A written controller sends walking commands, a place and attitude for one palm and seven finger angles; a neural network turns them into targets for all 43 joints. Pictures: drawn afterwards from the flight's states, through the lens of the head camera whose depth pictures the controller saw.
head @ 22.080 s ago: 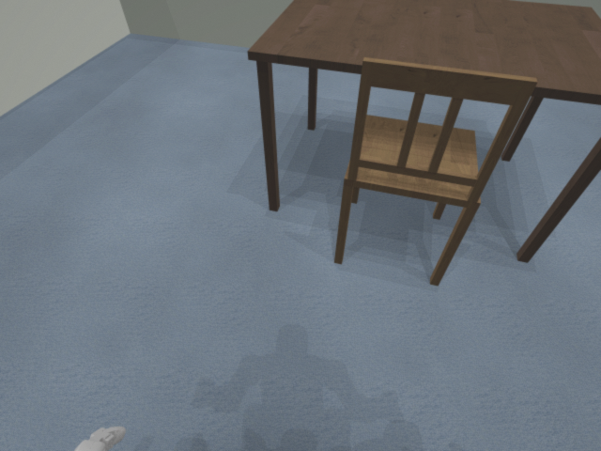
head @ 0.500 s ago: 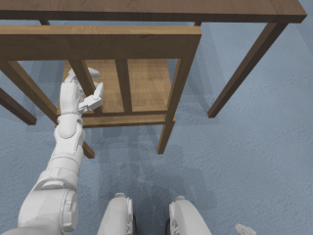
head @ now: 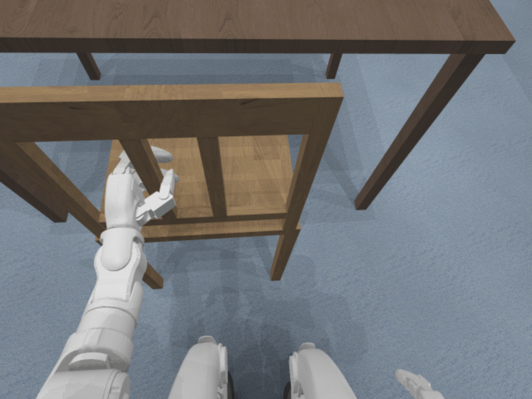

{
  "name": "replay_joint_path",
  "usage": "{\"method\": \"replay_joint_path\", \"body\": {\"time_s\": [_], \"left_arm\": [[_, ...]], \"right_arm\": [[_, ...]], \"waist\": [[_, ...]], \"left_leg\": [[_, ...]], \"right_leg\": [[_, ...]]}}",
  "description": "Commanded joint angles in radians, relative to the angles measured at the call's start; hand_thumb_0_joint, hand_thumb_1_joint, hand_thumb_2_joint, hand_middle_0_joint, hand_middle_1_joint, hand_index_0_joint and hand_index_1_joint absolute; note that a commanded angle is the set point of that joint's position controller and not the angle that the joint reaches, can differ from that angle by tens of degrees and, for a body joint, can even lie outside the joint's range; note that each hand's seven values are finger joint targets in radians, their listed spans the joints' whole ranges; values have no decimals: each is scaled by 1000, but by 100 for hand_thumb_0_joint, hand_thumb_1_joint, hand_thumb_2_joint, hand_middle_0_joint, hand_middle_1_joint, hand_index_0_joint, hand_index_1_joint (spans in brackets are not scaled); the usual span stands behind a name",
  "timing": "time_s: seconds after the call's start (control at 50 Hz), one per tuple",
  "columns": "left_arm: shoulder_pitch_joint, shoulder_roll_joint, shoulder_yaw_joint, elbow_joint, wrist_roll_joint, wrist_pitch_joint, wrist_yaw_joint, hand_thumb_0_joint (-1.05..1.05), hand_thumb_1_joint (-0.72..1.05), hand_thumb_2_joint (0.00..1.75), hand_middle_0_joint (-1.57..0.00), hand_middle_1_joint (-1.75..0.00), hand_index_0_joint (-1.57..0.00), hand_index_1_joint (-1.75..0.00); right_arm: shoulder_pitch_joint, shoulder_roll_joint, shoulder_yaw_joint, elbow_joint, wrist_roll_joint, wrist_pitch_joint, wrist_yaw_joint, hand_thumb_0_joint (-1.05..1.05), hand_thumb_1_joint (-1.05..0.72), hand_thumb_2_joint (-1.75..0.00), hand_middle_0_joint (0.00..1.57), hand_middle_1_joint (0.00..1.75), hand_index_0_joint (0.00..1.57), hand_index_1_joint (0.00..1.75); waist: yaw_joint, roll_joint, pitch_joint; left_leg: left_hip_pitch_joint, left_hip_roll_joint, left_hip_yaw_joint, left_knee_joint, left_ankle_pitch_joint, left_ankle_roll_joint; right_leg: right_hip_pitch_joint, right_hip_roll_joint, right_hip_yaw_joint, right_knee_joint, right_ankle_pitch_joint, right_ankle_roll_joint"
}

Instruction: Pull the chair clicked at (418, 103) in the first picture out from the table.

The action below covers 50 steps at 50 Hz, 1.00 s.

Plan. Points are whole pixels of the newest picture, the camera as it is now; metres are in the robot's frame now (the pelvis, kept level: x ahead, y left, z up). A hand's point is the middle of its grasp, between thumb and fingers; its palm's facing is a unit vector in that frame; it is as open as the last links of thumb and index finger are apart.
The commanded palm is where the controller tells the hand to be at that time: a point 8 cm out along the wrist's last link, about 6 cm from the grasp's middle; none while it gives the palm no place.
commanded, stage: hook a spindle and tug to test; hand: left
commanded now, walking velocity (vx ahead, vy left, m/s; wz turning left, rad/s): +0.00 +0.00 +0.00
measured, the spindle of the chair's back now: (154, 181) +0.44 +0.17 +0.01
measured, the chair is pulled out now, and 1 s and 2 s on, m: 0.03 0.16 0.25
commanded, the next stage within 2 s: step backward, pulling the chair out in 0.14 s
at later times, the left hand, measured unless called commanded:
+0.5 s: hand (159, 215) +0.37 +0.15 +0.03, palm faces +0.10 -0.99 -0.11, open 5.6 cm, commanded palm +0.36 +0.20 +0.02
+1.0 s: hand (170, 274) +0.29 +0.12 +0.03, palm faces +0.07 -0.99 -0.14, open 5.6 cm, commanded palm +0.29 +0.18 +0.03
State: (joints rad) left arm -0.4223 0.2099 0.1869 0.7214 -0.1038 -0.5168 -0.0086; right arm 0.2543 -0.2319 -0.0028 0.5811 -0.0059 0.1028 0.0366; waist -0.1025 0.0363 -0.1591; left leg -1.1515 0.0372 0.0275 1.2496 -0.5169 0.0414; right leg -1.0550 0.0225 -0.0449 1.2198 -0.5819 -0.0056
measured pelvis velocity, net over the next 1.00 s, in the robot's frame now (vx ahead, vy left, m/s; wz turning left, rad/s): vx -0.06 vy -0.01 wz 0.00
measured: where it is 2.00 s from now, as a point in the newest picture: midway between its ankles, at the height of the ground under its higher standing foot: outside the picture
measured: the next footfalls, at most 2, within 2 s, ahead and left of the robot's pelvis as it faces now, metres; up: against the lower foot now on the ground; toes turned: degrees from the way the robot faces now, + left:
right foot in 1.38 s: -0.03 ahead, -0.16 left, +0.00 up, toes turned -4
left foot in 1.74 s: -0.08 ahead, +0.13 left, +0.00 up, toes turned -1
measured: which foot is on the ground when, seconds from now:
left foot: down 0.00-1.00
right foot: down 0.00-1.00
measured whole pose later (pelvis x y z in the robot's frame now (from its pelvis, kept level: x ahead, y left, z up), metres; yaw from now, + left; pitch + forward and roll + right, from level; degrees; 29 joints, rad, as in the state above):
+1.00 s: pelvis -0.06 -0.01 +0.10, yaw +0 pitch +3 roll -1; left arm -0.43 0.15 0.06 1.06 -0.09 -0.29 0.10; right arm 0.24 -0.24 -0.01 0.73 0.06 0.03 -0.11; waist -0.05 0.04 0.12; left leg -0.51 0.04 0.06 0.64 -0.25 0.01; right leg -0.43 0.04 -0.01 0.59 -0.22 -0.02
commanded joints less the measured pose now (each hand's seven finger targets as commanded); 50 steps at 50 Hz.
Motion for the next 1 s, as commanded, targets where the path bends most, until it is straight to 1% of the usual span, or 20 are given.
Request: {"method": "replay_joint_path", "body": {"time_s": [0.0, 0.06, 0.08, 0.1, 0.18, 0.22, 0.24, 0.26, 0.3, 0.32, 0.36, 0.4, 0.52, 0.6, 0.72, 0.82, 0.9, 0.92, 0.96, 0.98], "left_arm": [[-207, 131, 9, -252, -13, -89, -16, 0, 90, 90, -50, -145, -50, -145], [-206, 129, 7, -264, -17, -94, -22, 0, 90, 90, -50, -145, -50, -145], [-213, 126, 6, -253, -17, -94, -23, 0, 90, 90, -50, -145, -50, -145], [-251, 126, -4, -258, -16, -97, -25, 0, 90, 90, -50, -145, -50, -145], [-277, 119, -9, -250, -13, -99, -28, 0, 90, 90, -50, -145, -50, -145], [-348, 100, -39, -281, -13, -100, -26, 0, 90, 90, -50, -145, -50, -145], [-413, 416, 79, -479, 76, 21, 66, 0, 90, 90, -50, -145, -50, -145], [-401, 314, 14, -514, 69, 86, 97, 0, 90, 90, -50, -145, -50, -145], [-266, 241, -24, -442, 63, 179, 120, 0, 90, 90, -50, -145, -50, -145], [-208, 215, -45, -376, 64, 219, 126, 0, 90, 90, -50, -145, -50, -145], [-173, 167, -87, -211, 69, 281, 136, 0, 90, 90, -50, -145, -50, -145], [-254, 180, -86, -98, 77, 290, 146, 0, 90, 90, -50, -145, -50, -145], [-374, 161, -120, 133, 91, 248, 128, 0, 90, 90, -50, -145, -50, -145], [-327, 148, -125, 183, 84, 236, 106, 0, 90, 90, -50, -145, -50, -145], [-241, 142, -117, 139, 70, 224, 97, 0, 90, 90, -50, -145, -50, -145], [-270, 157, -124, 125, 65, 216, 108, 0, 90, 90, -50, -145, -50, -145], [-323, 207, -107, 148, 73, 195, 124, 0, 90, 90, -50, -145, -50, -145], [-332, 195, -120, 171, 74, 193, 128, 0, 90, 90, -50, -145, -50, -145], [-350, 193, -128, 186, 78, 191, 137, 0, 90, 90, -50, -145, -50, -145], [-351, 187, -134, 192, 80, 190, 140, 0, 90, 90, -50, -145, -50, -145]], "right_arm": [[65, -158, -58, -89, -3, -30, -10, 0, -90, -90, 20, 30, 20, 30], [50, -156, -56, -89, -1, -38, -15, 0, -90, -90, 20, 30, 20, 30], [49, -156, -56, -87, 0, -40, -17, 0, -90, -90, 20, 30, 20, 30], [46, -158, -56, -81, -2, -43, -20, 0, -90, -90, 20, 30, 20, 30], [41, -159, -57, -74, -2, -53, -25, 0, -90, -90, 20, 30, 20, 30], [39, -159, -57, -68, -4, -59, -28, 0, -90, -90, 20, 30, 20, 30], [93, -150, -57, -155, 53, 11, -58, 0, -90, -90, 20, 30, 20, 30], [99, -129, -55, -180, 66, 19, -87, 0, -90, -90, 20, 30, 20, 30], [75, -122, -41, -182, 69, 22, -111, 0, -90, -90, 20, 30, 20, 30], [56, -128, -33, -167, 71, 28, -122, 0, -90, -90, 20, 30, 20, 30], [55, -127, -27, -127, 72, 37, -132, 0, -90, -90, 20, 30, 20, 30], [68, -147, -29, -89, 65, 29, -147, 0, -90, -90, 20, 30, 20, 30], [96, -149, -42, -12, 53, 5, -156, 0, -90, -90, 20, 30, 20, 30], [80, -154, -52, 3, 49, -11, -155, 0, -90, -90, 20, 30, 20, 30], [32, -151, -55, -10, 46, -36, -150, 0, -90, -90, 20, 30, 20, 30], [22, -153, -57, 6, 54, -63, -157, 0, -90, -90, 20, 30, 20, 30], [30, -153, -64, 44, 56, -97, -166, 0, -90, -90, 20, 30, 20, 30], [30, -149, -60, 55, 59, -102, -163, 0, -90, -90, 20, 30, 20, 30], [16, -149, -58, 74, 62, -116, -161, 0, -90, -90, 20, 30, 20, 30], [13, -153, -56, 86, 62, -122, -159, 0, -90, -90, 20, 30, 20, 30]], "waist": [[3, 15, -455], [7, 29, -436], [0, 8, -422], [-11, 27, -412], [-7, 44, -433], [-22, 64, -457], [64, 144, -707], [32, 178, -651], [29, 121, -584], [34, 123, -500], [27, -10, -339], [25, -25, -268], [32, 135, -224], [48, 155, -220], [63, 105, -200], [59, 37, -149], [49, -53, -103], [46, -83, -86], [54, -121, -74], [58, -116, -82]], "left_leg": [[428, -15, -64, -122, 423, -22], [400, -20, -57, -120, 381, -22], [396, -19, -63, -123, 369, -23], [398, -19, -64, -114, 369, -20], [416, -19, -72, -111, 348, -26], [448, -17, -81, -107, 361, -26], [760, 7, -69, -326, 354, -7], [834, -10, -56, -371, 404, -2], [796, 7, -69, -392, 475, 0], [797, 32, -106, -442, 506, -4], [677, 47, -89, -471, 446, 9], [703, 75, -104, -534, 487, 7], [889, 145, -152, -623, 742, 19], [926, 182, -189, -670, 794, 32], [849, 209, -189, -733, 630, 41], [784, 172, -146, -741, 363, 22], [830, 93, -86, -672, 174, -10], [833, 67, -71, -640, 138, -22], [859, 29, -49, -563, 138, -39], [855, 23, -55, -545, 145, -42]], "right_leg": [[156, 13, 3, -143, 437, -21], [159, 10, 11, -144, 413, -20], [148, 10, 6, -144, 397, -19], [125, 10, 8, -142, 395, -19], [99, 8, 4, -137, 355, -21], [77, 6, 0, -134, 353, -21], [508, -54, 115, -346, 393, -31], [544, -45, 95, -395, 525, -26], [554, -53, 88, -403, 651, -14], [535, -55, 67, -393, 644, -17], [609, -79, 98, -467, 676, 19], [610, -89, 87, -504, 677, 25], [626, -81, 86, -568, 628, 21], [665, -69, 82, -580, 533, 9], [768, -69, 88, -590, 465, 1], [787, -107, 147, -657, 421, -7], [694, -179, 257, -820, 287, -16], [674, -213, 295, -868, 242, -22], [647, -272, 347, -943, 195, -28], [667, -289, 344, -944, 236, -32]]}}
